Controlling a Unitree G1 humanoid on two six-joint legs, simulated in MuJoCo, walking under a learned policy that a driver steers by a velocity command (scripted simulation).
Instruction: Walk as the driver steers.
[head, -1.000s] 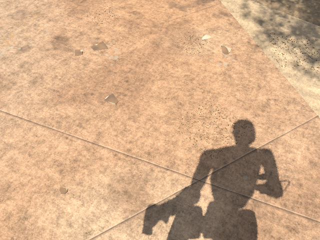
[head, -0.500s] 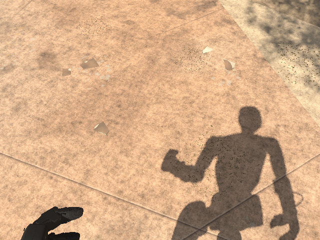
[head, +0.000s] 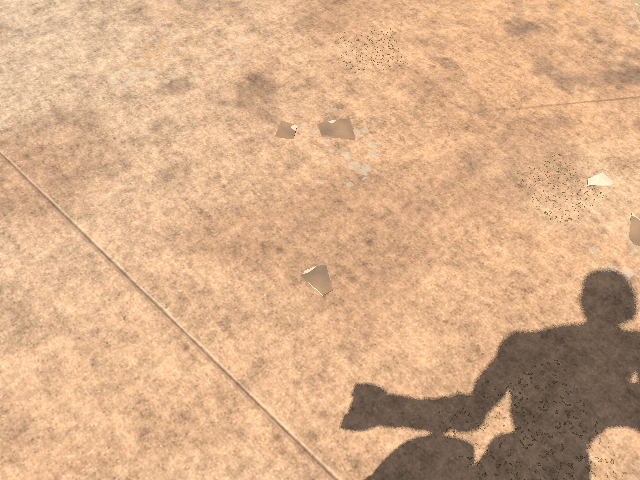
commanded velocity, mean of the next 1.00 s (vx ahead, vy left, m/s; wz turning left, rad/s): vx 0.02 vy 0.00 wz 0.24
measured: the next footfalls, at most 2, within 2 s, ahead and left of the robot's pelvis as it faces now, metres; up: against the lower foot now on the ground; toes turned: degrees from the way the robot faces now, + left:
right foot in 0.26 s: +0.13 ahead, -0.16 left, +0.00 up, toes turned +13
left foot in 0.58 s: +0.04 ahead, +0.09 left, +0.00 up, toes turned +9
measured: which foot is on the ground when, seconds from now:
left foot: down 0.00-0.26, up 0.28-0.56, down 0.58-1.00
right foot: up 0.00-0.24, down 0.26-1.00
